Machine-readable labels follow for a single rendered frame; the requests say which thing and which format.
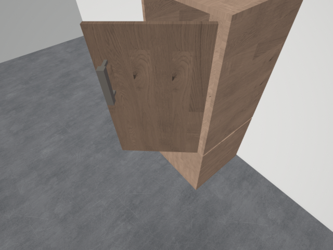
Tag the cupboard door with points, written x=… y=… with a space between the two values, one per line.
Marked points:
x=160 y=71

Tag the handle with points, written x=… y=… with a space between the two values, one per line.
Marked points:
x=105 y=84

